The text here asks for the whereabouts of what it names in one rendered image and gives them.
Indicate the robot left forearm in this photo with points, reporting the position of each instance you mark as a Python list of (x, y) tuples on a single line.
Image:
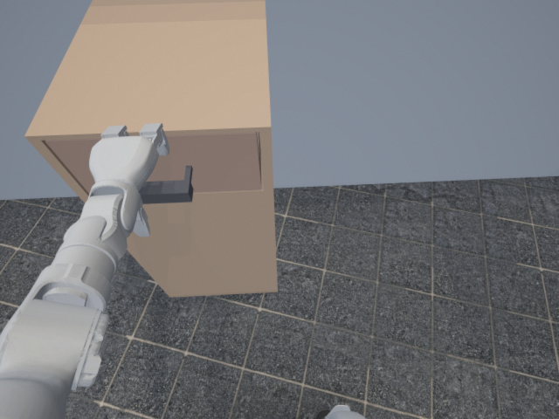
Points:
[(85, 263)]

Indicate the cabinet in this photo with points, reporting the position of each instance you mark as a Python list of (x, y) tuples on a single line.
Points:
[(197, 67)]

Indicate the robot left upper arm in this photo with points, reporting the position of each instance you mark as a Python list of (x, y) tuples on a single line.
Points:
[(54, 349)]

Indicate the right robot shin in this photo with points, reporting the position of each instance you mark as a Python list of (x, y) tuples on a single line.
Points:
[(339, 408)]

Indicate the robot left hand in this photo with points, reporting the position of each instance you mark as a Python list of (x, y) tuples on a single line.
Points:
[(130, 159)]

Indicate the handle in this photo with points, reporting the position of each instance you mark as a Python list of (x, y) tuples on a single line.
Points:
[(168, 191)]

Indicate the drawer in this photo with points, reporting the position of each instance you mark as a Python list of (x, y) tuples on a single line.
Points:
[(220, 162)]

